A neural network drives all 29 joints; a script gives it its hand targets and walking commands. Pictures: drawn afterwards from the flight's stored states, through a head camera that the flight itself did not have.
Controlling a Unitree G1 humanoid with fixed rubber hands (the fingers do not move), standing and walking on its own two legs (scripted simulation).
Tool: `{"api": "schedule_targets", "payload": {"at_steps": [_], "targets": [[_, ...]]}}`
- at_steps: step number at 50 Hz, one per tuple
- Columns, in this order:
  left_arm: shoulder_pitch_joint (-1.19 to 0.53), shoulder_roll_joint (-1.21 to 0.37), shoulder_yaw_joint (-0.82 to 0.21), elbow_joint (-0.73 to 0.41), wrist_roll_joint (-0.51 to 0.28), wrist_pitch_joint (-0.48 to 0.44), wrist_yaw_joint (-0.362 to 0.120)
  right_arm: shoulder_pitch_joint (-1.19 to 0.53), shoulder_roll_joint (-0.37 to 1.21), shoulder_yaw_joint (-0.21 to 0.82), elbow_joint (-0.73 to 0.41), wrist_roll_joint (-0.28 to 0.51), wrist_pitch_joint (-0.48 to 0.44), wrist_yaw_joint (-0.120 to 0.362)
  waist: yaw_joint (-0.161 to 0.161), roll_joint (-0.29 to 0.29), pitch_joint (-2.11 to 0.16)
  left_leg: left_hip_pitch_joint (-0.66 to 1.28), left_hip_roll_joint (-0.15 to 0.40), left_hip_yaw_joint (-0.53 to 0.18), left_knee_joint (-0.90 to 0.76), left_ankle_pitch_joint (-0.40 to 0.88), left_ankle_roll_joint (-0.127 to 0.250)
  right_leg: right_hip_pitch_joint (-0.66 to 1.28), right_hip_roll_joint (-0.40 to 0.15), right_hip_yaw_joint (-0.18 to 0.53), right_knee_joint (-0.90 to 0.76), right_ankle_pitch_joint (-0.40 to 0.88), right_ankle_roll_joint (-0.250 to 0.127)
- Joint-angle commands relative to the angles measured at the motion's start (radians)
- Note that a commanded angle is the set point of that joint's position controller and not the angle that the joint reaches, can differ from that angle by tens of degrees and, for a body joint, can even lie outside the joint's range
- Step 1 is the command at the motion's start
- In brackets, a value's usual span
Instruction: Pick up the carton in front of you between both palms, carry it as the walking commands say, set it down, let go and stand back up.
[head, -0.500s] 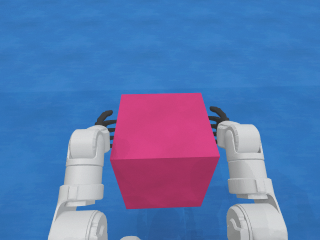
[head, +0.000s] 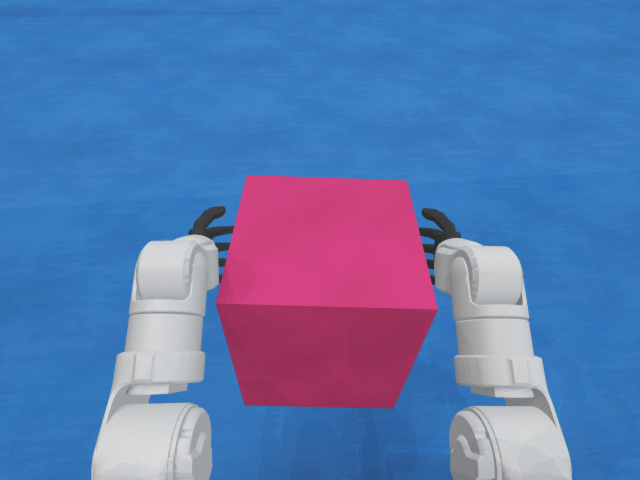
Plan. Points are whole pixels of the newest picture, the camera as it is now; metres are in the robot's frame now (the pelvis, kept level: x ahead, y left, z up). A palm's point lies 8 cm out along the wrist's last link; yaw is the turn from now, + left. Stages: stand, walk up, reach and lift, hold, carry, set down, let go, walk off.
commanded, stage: carry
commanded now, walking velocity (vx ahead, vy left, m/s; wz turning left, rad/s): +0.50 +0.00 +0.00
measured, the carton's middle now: (323, 296) +0.35 -0.01 +0.02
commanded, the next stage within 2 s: none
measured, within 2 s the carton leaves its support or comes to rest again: neither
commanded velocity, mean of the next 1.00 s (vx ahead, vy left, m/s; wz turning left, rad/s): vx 0.46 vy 0.00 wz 0.00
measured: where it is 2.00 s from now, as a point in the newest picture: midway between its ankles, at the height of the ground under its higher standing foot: (307, 316)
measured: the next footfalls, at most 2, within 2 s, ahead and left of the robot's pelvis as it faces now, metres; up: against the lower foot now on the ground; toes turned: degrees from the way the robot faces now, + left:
right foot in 0.38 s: +0.38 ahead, -0.13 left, +0.00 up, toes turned -7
left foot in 0.82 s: +0.72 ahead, +0.11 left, +0.00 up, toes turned +9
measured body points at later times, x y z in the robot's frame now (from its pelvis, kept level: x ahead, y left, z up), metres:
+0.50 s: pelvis +0.30 -0.04 +0.01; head +0.30 -0.05 +0.46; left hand +0.60 +0.12 +0.09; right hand +0.62 -0.18 +0.08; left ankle +0.18 +0.05 -0.65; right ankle +0.34 -0.12 -0.73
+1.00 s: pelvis +0.59 +0.02 +0.01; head +0.57 +0.03 +0.46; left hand +0.87 +0.16 +0.08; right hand +0.86 -0.14 +0.09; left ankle +0.63 +0.10 -0.73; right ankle +0.53 -0.11 -0.65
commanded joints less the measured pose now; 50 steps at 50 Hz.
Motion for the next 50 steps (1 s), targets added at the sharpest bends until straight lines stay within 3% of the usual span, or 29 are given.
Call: {"api": "schedule_targets", "payload": {"at_steps": [1,5,8,14,17,18,19,20,21,22,23,24,26,30,34,37,39,41,42,43,44,45,46,47,48,50], "targets": [[-0.756,-1.165,-0.582,-0.220,-0.406,-0.042,-0.205,-0.838,1.160,0.652,-0.206,0.506,-0.032,0.245,0.002,0.073,-0.496,0.473,0.307,-0.406,-0.217,0.136,0.083,-0.141,-0.062,0.023,-0.074,0.055,0.019],[-0.693,-1.128,-0.599,-0.258,-0.367,-0.046,-0.177,-0.796,1.141,0.668,-0.233,0.516,-0.029,0.250,-0.007,0.096,-0.498,0.575,0.299,-0.327,-0.217,0.340,0.090,-0.222,-0.066,-0.019,-0.238,0.118,0.039],[-0.652,-1.108,-0.624,-0.274,-0.353,-0.038,-0.173,-0.730,1.110,0.665,-0.230,0.494,-0.020,0.255,-0.007,0.115,-0.477,0.649,0.274,-0.261,-0.203,0.485,0.062,-0.251,-0.062,-0.049,-0.360,0.204,0.038],[-0.539,-1.122,-0.669,-0.284,-0.361,0.000,-0.210,-0.513,1.066,0.636,-0.201,0.394,0.016,0.269,-0.003,0.150,-0.380,0.725,0.235,-0.133,-0.174,0.676,0.018,-0.161,-0.013,-0.132,-0.677,0.360,0.035],[-0.466,-1.145,-0.680,-0.288,-0.367,0.019,-0.243,-0.416,1.062,0.639,-0.213,0.354,0.028,0.274,0.012,0.172,-0.382,0.647,0.209,-0.046,-0.035,0.817,-0.038,0.105,0.039,-0.213,-0.870,0.427,0.010],[-0.438,-1.154,-0.681,-0.287,-0.364,0.022,-0.254,-0.384,1.063,0.648,-0.223,0.350,0.032,0.277,0.025,0.148,-0.431,0.530,0.194,-0.006,0.087,0.737,-0.072,0.325,0.026,-0.210,-0.907,0.463,-0.005],[-0.381,-1.157,-0.674,-0.281,-0.362,0.023,-0.264,-0.380,1.058,0.659,-0.242,0.352,0.035,0.281,0.050,0.085,-0.494,0.337,0.181,0.001,0.235,0.448,-0.100,0.564,-0.115,-0.045,-0.858,0.477,-0.040],[-0.368,-1.125,-0.665,-0.284,-0.335,0.019,-0.267,-0.392,1.098,0.685,-0.267,0.366,0.044,0.287,0.059,-0.140,-0.588,0.017,0.090,-0.024,0.484,0.116,-0.135,0.862,-0.368,0.349,-0.797,0.559,-0.188],[-0.322,-1.142,-0.665,-0.280,-0.328,0.015,-0.271,-0.377,1.102,0.697,-0.283,0.364,0.045,0.293,0.056,-0.264,-0.532,-0.238,-0.002,-0.062,0.639,-0.347,-0.139,0.915,-0.421,0.510,-0.872,0.603,-0.267],[-0.311,-1.156,-0.673,-0.329,-0.335,0.013,-0.276,-0.365,1.127,0.709,-0.293,0.370,0.038,0.295,0.057,-0.204,-0.491,-0.305,0.057,-0.123,0.707,-0.358,-0.120,0.878,-0.411,0.444,-0.880,0.585,-0.250],[-0.312,-1.179,-0.691,-0.380,-0.343,0.010,-0.281,-0.352,1.140,0.720,-0.325,0.371,0.028,0.296,0.055,-0.116,-0.468,-0.297,0.098,-0.144,0.661,-0.309,-0.110,0.814,-0.382,0.364,-0.898,0.577,-0.207],[-0.319,-1.193,-0.710,-0.434,-0.351,0.004,-0.285,-0.338,1.155,0.736,-0.359,0.374,0.018,0.294,0.049,-0.063,-0.421,-0.270,0.130,-0.141,0.578,-0.246,-0.112,0.727,-0.360,0.289,-0.931,0.548,-0.163],[-0.292,-1.190,-0.744,-0.518,-0.362,-0.004,-0.290,-0.278,1.163,0.770,-0.415,0.371,0.001,0.286,0.047,-0.089,-0.408,-0.171,0.134,-0.104,0.436,-0.186,-0.130,0.617,-0.318,0.168,-0.988,0.478,-0.119],[-0.064,-1.147,-0.787,-0.609,-0.355,-0.005,-0.304,-0.047,1.103,0.800,-0.511,0.320,-0.009,0.265,0.046,-0.135,-0.376,-0.147,0.124,-0.033,0.230,-0.082,-0.152,0.586,-0.271,0.042,-1.018,0.458,-0.123],[0.027,-1.051,-0.769,-0.634,-0.342,0.018,-0.308,0.003,1.051,0.818,-0.569,0.330,0.016,0.268,0.048,-0.152,-0.292,-0.114,0.111,0.019,0.067,0.070,-0.142,0.560,-0.241,-0.027,-1.023,0.519,-0.093],[0.062,-0.996,-0.759,-0.624,-0.325,0.041,-0.303,0.026,0.994,0.808,-0.562,0.336,0.046,0.277,0.052,-0.153,-0.230,-0.077,0.102,0.048,-0.012,0.112,-0.129,0.557,-0.232,-0.059,-0.993,0.556,-0.074],[0.067,-0.972,-0.754,-0.605,-0.314,0.055,-0.299,0.034,0.964,0.794,-0.540,0.338,0.063,0.283,0.049,-0.149,-0.208,0.007,0.091,0.079,-0.066,0.110,-0.116,0.540,-0.230,-0.080,-0.927,0.587,-0.054],[0.062,-0.950,-0.751,-0.590,-0.308,0.067,-0.296,0.058,0.941,0.772,-0.501,0.335,0.073,0.287,0.026,-0.083,-0.278,0.318,0.056,0.122,-0.085,0.014,-0.104,0.397,-0.172,-0.163,-0.679,0.617,-0.011],[0.045,-0.935,-0.750,-0.586,-0.307,0.074,-0.295,0.067,0.926,0.759,-0.480,0.325,0.076,0.289,0.008,0.042,-0.322,0.485,0.221,-0.126,-0.149,-0.100,-0.068,0.226,-0.124,-0.184,-0.458,0.424,0.035],[0.005,-0.953,-0.770,-0.607,-0.322,0.085,-0.296,0.062,0.929,0.748,-0.444,0.312,0.068,0.291,-0.005,0.311,-0.386,0.676,0.438,-0.543,-0.244,-0.158,0.079,-0.053,-0.016,-0.166,-0.174,0.147,0.071],[-0.017,-0.973,-0.774,-0.594,-0.332,0.083,-0.300,0.065,0.962,0.746,-0.440,0.324,0.065,0.292,0.001,0.312,-0.356,0.671,0.466,-0.639,-0.297,-0.006,0.107,-0.193,-0.005,-0.065,-0.036,-0.095,0.046],[-0.035,-1.012,-0.782,-0.582,-0.342,0.074,-0.304,0.034,0.996,0.753,-0.463,0.339,0.060,0.294,0.004,0.226,-0.349,0.627,0.452,-0.545,-0.272,0.077,0.096,-0.213,-0.058,-0.013,0.028,-0.091,0.020],[-0.043,-1.039,-0.784,-0.577,-0.346,0.061,-0.307,0.006,1.031,0.766,-0.478,0.352,0.053,0.296,0.006,0.124,-0.355,0.570,0.435,-0.468,-0.258,0.083,0.075,-0.204,-0.099,0.011,0.024,-0.042,0.009],[-0.047,-1.061,-0.788,-0.575,-0.348,0.050,-0.306,-0.020,1.053,0.782,-0.494,0.362,0.044,0.299,0.012,0.061,-0.338,0.495,0.414,-0.388,-0.286,0.050,0.038,-0.176,-0.133,0.025,-0.048,0.024,0.006],[-0.049,-1.073,-0.793,-0.579,-0.346,0.039,-0.304,-0.042,1.068,0.796,-0.505,0.372,0.035,0.302,0.018,0.066,-0.328,0.429,0.388,-0.306,-0.314,0.048,0.009,-0.127,-0.140,0.012,-0.128,0.068,0.011],[-0.031,-1.083,-0.804,-0.577,-0.330,0.022,-0.293,-0.041,1.071,0.808,-0.511,0.383,0.022,0.309,0.021,0.118,-0.327,0.377,0.351,-0.174,-0.324,0.162,-0.004,-0.050,-0.113,-0.044,-0.255,0.102,0.029]]}}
